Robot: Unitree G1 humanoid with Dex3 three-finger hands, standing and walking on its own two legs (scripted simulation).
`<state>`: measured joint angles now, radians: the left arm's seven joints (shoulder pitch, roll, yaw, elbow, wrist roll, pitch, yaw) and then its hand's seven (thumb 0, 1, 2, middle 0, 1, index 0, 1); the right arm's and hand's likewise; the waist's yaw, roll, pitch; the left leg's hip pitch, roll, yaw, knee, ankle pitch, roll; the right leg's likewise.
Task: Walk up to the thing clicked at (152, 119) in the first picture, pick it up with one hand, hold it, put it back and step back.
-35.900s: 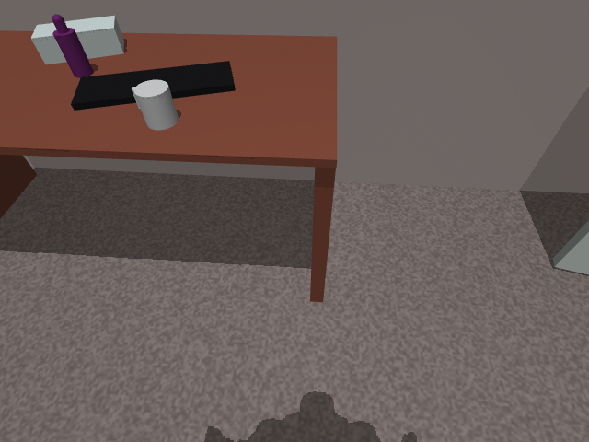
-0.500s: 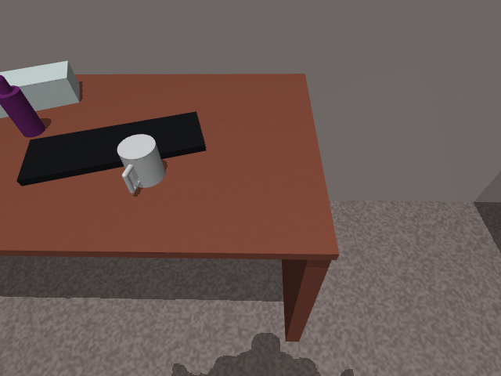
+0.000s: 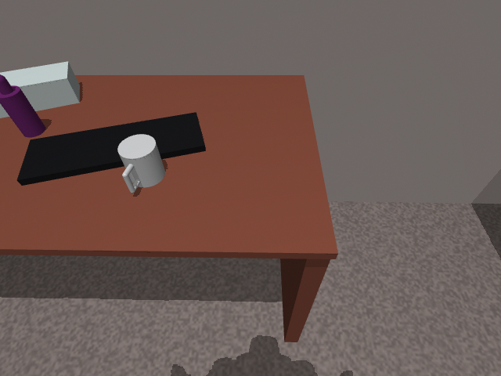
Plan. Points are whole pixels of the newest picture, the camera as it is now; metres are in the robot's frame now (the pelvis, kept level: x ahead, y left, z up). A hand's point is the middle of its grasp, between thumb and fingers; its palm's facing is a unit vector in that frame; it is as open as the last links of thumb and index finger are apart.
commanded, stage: stand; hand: left
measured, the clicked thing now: (139, 166) +0.54 +0.29 -0.01
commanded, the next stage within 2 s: step back in 0.40 s
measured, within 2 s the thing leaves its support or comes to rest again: neither
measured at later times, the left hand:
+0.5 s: hand out of the picture +0.07 +0.26 -0.16, palm faces +0.00 -0.93 -0.37, open 7.4 cm
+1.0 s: hand out of the picture +0.02 +0.31 -0.19, palm faces -0.01 -0.94 -0.35, open 7.4 cm
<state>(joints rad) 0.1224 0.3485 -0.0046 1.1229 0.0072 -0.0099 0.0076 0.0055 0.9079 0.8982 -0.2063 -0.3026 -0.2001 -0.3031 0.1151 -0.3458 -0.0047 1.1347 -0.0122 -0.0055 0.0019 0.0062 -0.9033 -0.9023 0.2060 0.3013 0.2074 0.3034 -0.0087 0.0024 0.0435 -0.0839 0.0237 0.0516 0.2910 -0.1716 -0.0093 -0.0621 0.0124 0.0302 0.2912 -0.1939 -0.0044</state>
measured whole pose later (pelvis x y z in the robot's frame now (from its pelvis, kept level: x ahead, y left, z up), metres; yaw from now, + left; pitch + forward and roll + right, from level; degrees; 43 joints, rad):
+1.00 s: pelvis -0.11 +0.05 -0.02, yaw +1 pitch -2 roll +0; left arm 0.05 0.41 0.07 0.86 0.01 0.08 0.03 0.01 0.91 0.90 -0.21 -0.30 -0.20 -0.30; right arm 0.16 -0.34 -0.05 0.96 -0.04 0.04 0.00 0.01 -0.90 -0.90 0.21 0.30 0.21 0.30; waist 0.00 -0.08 0.21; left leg -0.21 -0.04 -0.02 0.62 -0.38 0.03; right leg -0.45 0.05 0.15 0.86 -0.47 0.00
